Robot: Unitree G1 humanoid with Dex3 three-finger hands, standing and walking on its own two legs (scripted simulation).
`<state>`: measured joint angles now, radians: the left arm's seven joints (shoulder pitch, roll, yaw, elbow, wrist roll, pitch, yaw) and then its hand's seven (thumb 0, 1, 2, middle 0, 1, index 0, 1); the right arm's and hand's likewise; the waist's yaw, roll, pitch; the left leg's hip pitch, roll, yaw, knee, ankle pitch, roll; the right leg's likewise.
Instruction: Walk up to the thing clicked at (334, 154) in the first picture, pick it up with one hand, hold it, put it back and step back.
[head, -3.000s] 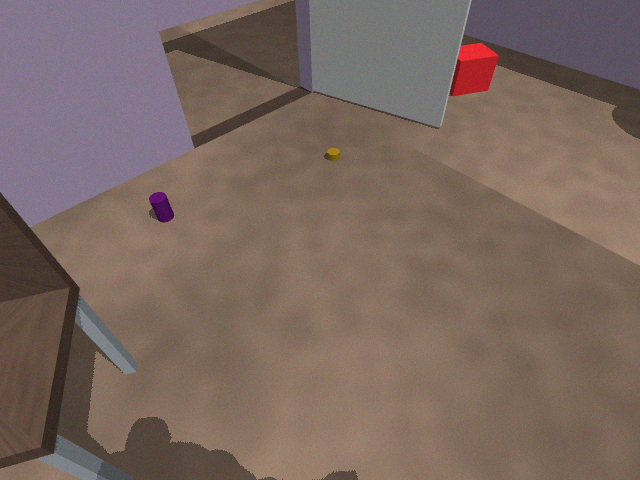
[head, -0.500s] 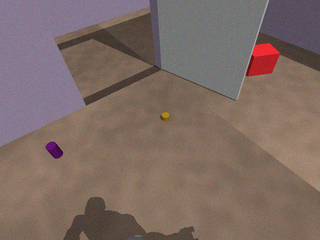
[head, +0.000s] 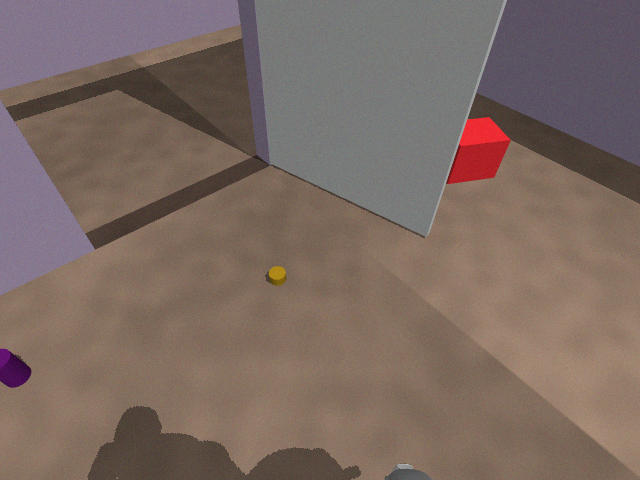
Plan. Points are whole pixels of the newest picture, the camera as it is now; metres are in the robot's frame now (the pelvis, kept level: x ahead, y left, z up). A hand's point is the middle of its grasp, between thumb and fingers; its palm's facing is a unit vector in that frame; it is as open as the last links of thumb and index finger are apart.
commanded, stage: walk up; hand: left
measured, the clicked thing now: (277, 275) +0.97 +0.14 -0.75
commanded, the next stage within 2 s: none
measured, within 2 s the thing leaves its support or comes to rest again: neither
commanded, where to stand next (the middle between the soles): +0.55 -0.15 m, yaw +5 degrees
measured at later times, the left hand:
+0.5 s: hand (197, 458) +0.21 +0.19 -0.16, palm faces +0.02 -0.94 -0.33, open 7.4 cm
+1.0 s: hand (264, 332) +0.39 +0.10 -0.12, palm faces +0.06 -0.91 -0.42, open 7.4 cm
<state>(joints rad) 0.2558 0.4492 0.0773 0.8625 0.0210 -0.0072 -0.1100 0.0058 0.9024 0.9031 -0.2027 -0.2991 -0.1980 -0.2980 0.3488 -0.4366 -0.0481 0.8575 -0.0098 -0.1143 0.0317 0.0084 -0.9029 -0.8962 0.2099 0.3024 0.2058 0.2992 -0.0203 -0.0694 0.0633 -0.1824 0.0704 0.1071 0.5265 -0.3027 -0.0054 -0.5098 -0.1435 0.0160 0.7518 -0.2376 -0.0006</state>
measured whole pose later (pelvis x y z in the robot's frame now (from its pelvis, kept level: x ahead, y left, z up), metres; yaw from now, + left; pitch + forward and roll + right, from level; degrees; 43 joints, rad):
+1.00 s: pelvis +0.35 -0.18 -0.01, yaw +4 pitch -3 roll +1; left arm 0.30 0.41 0.05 0.86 0.01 -0.06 -0.05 0.00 0.90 0.90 -0.20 -0.30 -0.20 -0.30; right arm 0.30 -0.46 -0.05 0.91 0.00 -0.05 0.03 0.01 -0.91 -0.90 0.20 0.30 0.20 0.30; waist 0.03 0.05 0.07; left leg -0.47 0.05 0.01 1.06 -0.39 0.03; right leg -0.30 -0.06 -0.08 0.63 -0.28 -0.02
